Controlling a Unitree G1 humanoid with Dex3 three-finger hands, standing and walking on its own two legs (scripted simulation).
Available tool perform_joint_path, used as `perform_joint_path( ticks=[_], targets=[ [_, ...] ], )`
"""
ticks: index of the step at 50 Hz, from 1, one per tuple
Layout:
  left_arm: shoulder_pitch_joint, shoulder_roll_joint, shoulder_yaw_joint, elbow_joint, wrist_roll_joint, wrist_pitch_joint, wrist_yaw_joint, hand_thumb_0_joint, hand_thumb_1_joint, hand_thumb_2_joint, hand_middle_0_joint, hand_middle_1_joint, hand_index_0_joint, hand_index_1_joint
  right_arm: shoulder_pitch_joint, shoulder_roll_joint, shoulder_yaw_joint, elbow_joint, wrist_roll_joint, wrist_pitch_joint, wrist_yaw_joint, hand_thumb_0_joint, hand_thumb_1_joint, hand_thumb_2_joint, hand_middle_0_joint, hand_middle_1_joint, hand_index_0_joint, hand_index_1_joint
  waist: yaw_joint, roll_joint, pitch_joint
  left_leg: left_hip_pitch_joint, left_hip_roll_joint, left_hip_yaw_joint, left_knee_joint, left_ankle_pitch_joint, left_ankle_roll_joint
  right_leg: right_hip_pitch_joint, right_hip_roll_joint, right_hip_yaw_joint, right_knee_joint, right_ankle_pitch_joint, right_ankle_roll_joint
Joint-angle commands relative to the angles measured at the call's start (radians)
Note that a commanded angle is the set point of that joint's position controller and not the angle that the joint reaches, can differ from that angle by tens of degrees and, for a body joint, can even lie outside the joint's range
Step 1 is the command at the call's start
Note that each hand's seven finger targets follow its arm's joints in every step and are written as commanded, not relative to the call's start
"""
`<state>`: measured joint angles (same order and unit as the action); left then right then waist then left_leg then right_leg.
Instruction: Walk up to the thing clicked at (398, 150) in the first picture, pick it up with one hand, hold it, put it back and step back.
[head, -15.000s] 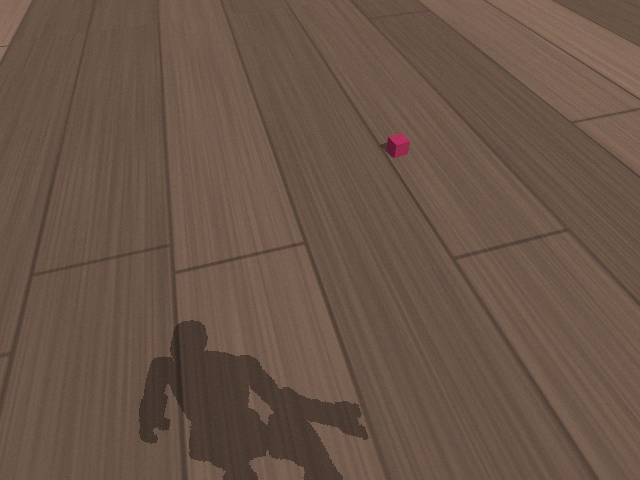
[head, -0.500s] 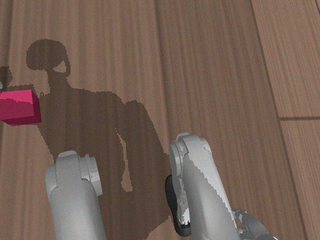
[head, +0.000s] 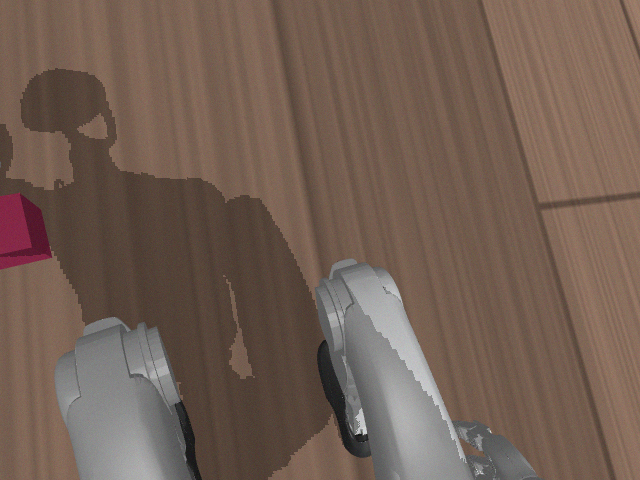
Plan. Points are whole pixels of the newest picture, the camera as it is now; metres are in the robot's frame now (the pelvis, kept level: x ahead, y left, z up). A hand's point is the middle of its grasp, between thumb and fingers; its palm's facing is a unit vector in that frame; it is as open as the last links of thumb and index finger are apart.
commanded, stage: close in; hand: left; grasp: from above
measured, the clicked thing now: (4, 233) +0.47 +0.34 -0.29
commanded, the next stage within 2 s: rest palm in 0.32 s
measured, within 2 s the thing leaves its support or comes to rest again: neither
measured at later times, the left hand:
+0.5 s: hand out of the picture +0.44 +0.34 -0.19, palm faces -0.44 -0.09 -0.89, open 13.0 cm
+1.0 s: hand out of the picture +0.45 +0.33 -0.24, palm faces -0.47 -0.11 -0.87, open 13.9 cm
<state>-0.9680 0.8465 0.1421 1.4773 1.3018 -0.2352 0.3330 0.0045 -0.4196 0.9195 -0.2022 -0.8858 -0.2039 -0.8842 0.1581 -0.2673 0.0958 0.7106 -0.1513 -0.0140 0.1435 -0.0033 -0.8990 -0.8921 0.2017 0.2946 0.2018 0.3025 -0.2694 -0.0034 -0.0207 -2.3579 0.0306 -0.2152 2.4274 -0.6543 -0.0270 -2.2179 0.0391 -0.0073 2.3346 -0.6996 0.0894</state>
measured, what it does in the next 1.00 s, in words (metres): stands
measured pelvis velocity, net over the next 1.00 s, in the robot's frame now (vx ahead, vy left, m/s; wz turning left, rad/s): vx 0.01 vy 0.00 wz -0.05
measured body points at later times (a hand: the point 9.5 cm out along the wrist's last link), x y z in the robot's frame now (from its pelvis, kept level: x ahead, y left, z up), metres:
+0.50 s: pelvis +0.00 +0.00 -0.01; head +0.23 +0.11 +0.36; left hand +0.46 +0.34 -0.14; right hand +0.08 -0.27 -0.10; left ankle +0.08 +0.14 -0.29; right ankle +0.10 -0.15 -0.29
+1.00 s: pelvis +0.01 +0.00 -0.03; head +0.26 +0.11 +0.33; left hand +0.47 +0.33 -0.19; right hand +0.06 -0.26 -0.10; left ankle +0.08 +0.14 -0.29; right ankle +0.10 -0.15 -0.29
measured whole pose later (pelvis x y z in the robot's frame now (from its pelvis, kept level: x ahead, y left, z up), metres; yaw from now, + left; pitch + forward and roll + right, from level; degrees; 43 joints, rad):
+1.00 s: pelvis +0.01 +0.00 -0.03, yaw -3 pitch +29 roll -13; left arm -0.98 0.97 0.16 1.65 1.36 -0.31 0.51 0.00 -0.51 1.06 -0.11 -0.98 -0.10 -1.00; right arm 0.10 -0.28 0.19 0.72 -0.26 -0.10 0.20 0.00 -0.90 -0.90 0.20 0.29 0.20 0.30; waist -0.32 -0.09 0.07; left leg -2.39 0.02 -0.28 2.55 -0.70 -0.04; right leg -2.23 0.06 -0.05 2.42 -0.72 0.08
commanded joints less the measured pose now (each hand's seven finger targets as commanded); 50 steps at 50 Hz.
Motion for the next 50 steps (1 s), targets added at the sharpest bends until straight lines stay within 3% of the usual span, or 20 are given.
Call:
perform_joint_path(
  ticks=[1, 4, 7, 10, 12, 17, 23, 26, 27, 30, 31, 35, 37, 39, 41, 43, 44, 47, 48, 50],
  targets=[
    [-0.315, 0.313, 0.025, -0.23, -0.043, -0.031, 0.001, 0.0, -0.446, 0.941, -0.215, -0.873, -0.2, -0.89, 0.162, -0.256, -0.091, -0.022, 0.003, -0.005, -0.017, 0.0, -0.899, -0.891, 0.2, 0.3, 0.2, 0.3, 0.021, 0.312, -0.672, 0.54, -0.021, 0.146, -0.239, 0.106, 0.046, 0.274, 0.009, -0.154, -0.229, 0.19, -0.109],
    [-0.295, 0.253, -0.009, -0.198, -0.041, -0.065, -0.012, 0.0, -0.427, 0.939, -0.221, -0.877, -0.21, -0.889, 0.179, -0.257, -0.091, -0.008, -0.003, -0.001, -0.012, 0.0, -0.9, -0.891, 0.2, 0.3, 0.2, 0.3, 0.006, 0.31, -0.628, 0.544, -0.02, 0.14, -0.234, 0.108, 0.039, 0.252, 0.008, -0.162, -0.223, 0.189, -0.112],
    [-0.319, 0.264, -0.01, -0.229, -0.035, -0.098, -0.004, 0.0, -0.411, 0.978, -0.227, -0.91, -0.22, -0.918, 0.186, -0.264, -0.093, 0.0, -0.008, 0.004, -0.013, 0.0, -0.901, -0.895, 0.2, 0.3, 0.2, 0.3, 0.011, 0.328, -0.653, 0.569, -0.02, 0.139, -0.231, 0.116, 0.036, 0.255, 0.007, -0.167, -0.226, 0.193, -0.11],
    [-0.292, 0.222, -0.041, -0.158, -0.017, -0.117, 0.012, 0.0, -0.402, 1.016, -0.232, -0.937, -0.222, -0.947, 0.184, -0.265, -0.084, 0.011, -0.018, 0.01, -0.009, 0.0, -0.9, -0.894, 0.2, 0.3, 0.2, 0.3, -0.009, 0.306, -0.61, 0.563, -0.016, 0.13, -0.224, 0.126, 0.035, 0.241, 0.011, -0.179, -0.217, 0.205, -0.11],
    [-0.297, 0.26, -0.019, -0.144, -0.006, -0.126, 0.038, 0.0, -0.41, 1.011, -0.2, -0.961, -0.201, -0.96, 0.176, -0.269, -0.08, 0.011, -0.02, 0.011, -0.011, 0.0, -0.899, -0.894, 0.2, 0.3, 0.2, 0.3, 0.007, 0.317, -0.614, 0.586, -0.017, 0.128, -0.219, 0.143, 0.034, 0.226, 0.009, -0.181, -0.207, 0.211, -0.111],
    [-0.341, 0.312, 0.016, -0.104, 0.045, -0.138, 0.108, 0.0, -0.385, 1.005, -0.203, -0.973, -0.21, -0.966, 0.156, -0.273, -0.066, 0.012, -0.038, 0.007, -0.008, 0.0, -0.898, -0.893, 0.2, 0.3, 0.2, 0.3, 0.002, 0.36, -0.626, 0.588, -0.017, 0.127, -0.212, 0.156, 0.03, 0.218, 0.012, -0.186, -0.18, 0.227, -0.112],
    [-0.345, 0.31, 0.015, -0.008, 0.079, -0.101, 0.174, 0.0, -0.412, 0.949, -0.139, -0.968, -0.153, -0.954, 0.13, -0.277, -0.056, 0.008, -0.056, -0.011, -0.008, 0.0, -0.893, -0.896, 0.2, 0.3, 0.2, 0.3, -0.011, 0.369, -0.594, 0.564, -0.015, 0.129, -0.207, 0.125, 0.031, 0.182, 0.015, -0.189, -0.167, 0.209, -0.111],
    [-0.352, 0.28, -0.012, 0.061, 0.071, -0.08, 0.183, 0.0, -0.468, 1.002, -0.112, -0.972, -0.11, -0.973, 0.131, -0.283, -0.043, 0.014, -0.066, -0.028, -0.006, 0.0, -0.892, -0.895, 0.2, 0.3, 0.2, 0.3, -0.049, 0.312, -0.53, 0.507, -0.015, 0.119, -0.196, 0.081, 0.038, 0.161, 0.019, -0.195, -0.167, 0.18, -0.107],
    [-0.338, 0.285, -0.024, 0.062, 0.076, -0.071, 0.179, 0.0, -0.481, 0.982, -0.095, -0.971, -0.1, -0.966, 0.128, -0.284, -0.041, 0.014, -0.068, -0.038, -0.003, 0.0, -0.892, -0.895, 0.2, 0.3, 0.2, 0.3, -0.047, 0.327, -0.521, 0.513, -0.016, 0.122, -0.189, 0.079, 0.04, 0.159, 0.02, -0.191, -0.168, 0.179, -0.107],
    [-0.368, 0.36, 0.017, -0.001, 0.056, -0.065, 0.187, 0.0, -0.469, 1.038, -0.132, -0.962, -0.118, -0.976, 0.123, -0.297, -0.034, -0.002, -0.07, -0.056, -0.001, 0.0, -0.892, -0.895, 0.2, 0.3, 0.2, 0.3, -0.026, 0.371, -0.602, 0.561, -0.011, 0.116, -0.181, 0.121, 0.034, 0.2, 0.02, -0.194, -0.151, 0.212, -0.107],
    [-0.342, 0.349, 0.012, 0.024, 0.052, -0.061, 0.188, 0.0, -0.471, 1.044, -0.138, -0.967, -0.123, -0.982, 0.119, -0.294, -0.031, -0.003, -0.074, -0.06, -0.001, 0.0, -0.894, -0.896, 0.2, 0.3, 0.2, 0.3, -0.027, 0.363, -0.605, 0.569, -0.011, 0.118, -0.176, 0.127, 0.034, 0.205, 0.021, -0.193, -0.149, 0.219, -0.105],
    [-0.348, 0.331, 0.002, 0.03, 0.042, -0.06, 0.187, 0.0, -0.506, 1.006, -0.095, -0.975, -0.091, -0.979, 0.138, -0.296, -0.017, 0.009, -0.087, -0.072, 0.011, 0.0, -0.896, -0.896, 0.2, 0.3, 0.2, 0.3, -0.06, 0.362, -0.577, 0.551, -0.006, 0.108, -0.154, 0.143, 0.033, 0.212, 0.026, -0.206, -0.133, 0.24, -0.101],
    [-0.322, 0.387, 0.04, -0.012, 0.032, -0.065, 0.197, 0.0, -0.513, 1.001, -0.09, -0.973, -0.085, -0.977, 0.124, -0.303, -0.015, -0.002, -0.085, -0.073, 0.01, 0.0, -0.895, -0.896, 0.2, 0.299, 0.2, 0.299, -0.02, 0.413, -0.636, 0.596, -0.006, 0.109, -0.162, 0.18, 0.026, 0.239, 0.027, -0.204, -0.13, 0.264, -0.105],
    [-0.293, 0.339, 0.002, 0.067, 0.037, -0.059, 0.195, 0.0, -0.521, 1.033, -0.096, -0.981, -0.084, -0.992, 0.122, -0.298, -0.004, 0.007, -0.097, -0.082, 0.021, 0.0, -0.898, -0.897, 0.2, 0.3, 0.2, 0.3, -0.057, 0.368, -0.555, 0.535, -0.002, 0.113, -0.14, 0.149, 0.033, 0.222, 0.032, -0.207, -0.129, 0.252, -0.099],
    [-0.294, 0.382, 0.038, 0.013, 0.028, -0.065, 0.206, 0.0, -0.526, 1.063, -0.097, -0.983, -0.078, -1.002, 0.124, -0.308, 0.0, 0.01, -0.095, -0.079, 0.021, 0.0, -0.896, -0.896, 0.2, 0.3, 0.2, 0.3, -0.036, 0.392, -0.584, 0.551, -0.006, 0.106, -0.149, 0.171, 0.03, 0.247, 0.032, -0.211, -0.125, 0.265, -0.103],
    [-0.27, 0.37, 0.023, 0.034, 0.034, -0.064, 0.205, 0.0, -0.549, 1.079, -0.09, -0.985, -0.067, -1.008, 0.113, -0.31, 0.003, 0.005, -0.101, -0.086, 0.028, 0.0, -0.898, -0.897, 0.2, 0.3, 0.2, 0.3, -0.039, 0.39, -0.568, 0.555, -0.002, 0.106, -0.143, 0.169, 0.03, 0.237, 0.036, -0.214, -0.121, 0.262, -0.102],
    [-0.29, 0.399, 0.048, -0.006, 0.026, -0.07, 0.214, 0.0, -0.53, 1.082, -0.1, -0.988, -0.077, -1.011, 0.115, -0.315, 0.003, 0.004, -0.099, -0.083, 0.028, 0.0, -0.896, -0.897, 0.2, 0.3, 0.2, 0.3, -0.033, 0.404, -0.587, 0.556, -0.003, 0.101, -0.152, 0.182, 0.027, 0.25, 0.035, -0.218, -0.12, 0.27, -0.103],
    [-0.27, 0.357, 0.017, 0.067, 0.032, -0.07, 0.215, 0.0, -0.545, 1.085, -0.09, -0.984, -0.066, -1.008, 0.105, -0.319, 0.005, 0.001, -0.111, -0.091, 0.042, 0.0, -0.897, -0.897, 0.2, 0.3, 0.2, 0.3, -0.063, 0.366, -0.516, 0.526, 0.002, 0.097, -0.135, 0.15, 0.029, 0.22, 0.038, -0.225, -0.108, 0.252, -0.1],
    [-0.278, 0.382, 0.041, 0.034, 0.027, -0.077, 0.221, 0.0, -0.529, 1.083, -0.094, -0.985, -0.072, -1.008, 0.107, -0.323, 0.007, -0.001, -0.11, -0.089, 0.041, 0.0, -0.895, -0.897, 0.2, 0.3, 0.2, 0.3, -0.053, 0.378, -0.547, 0.538, 0.002, 0.089, -0.144, 0.165, 0.027, 0.246, 0.04, -0.227, -0.115, 0.262, -0.1],
    [-0.283, 0.407, 0.047, 0.008, 0.029, -0.084, 0.228, 0.0, -0.554, 1.085, -0.098, -0.966, -0.066, -0.998, 0.097, -0.322, 0.013, 0.004, -0.113, -0.09, 0.039, 0.0, -0.898, -0.899, 0.2, 0.3, 0.2, 0.3, -0.036, 0.398, -0.573, 0.54, 0.001, 0.098, -0.137, 0.172, 0.029, 0.266, 0.04, -0.22, -0.12, 0.272, -0.099]
  ],
)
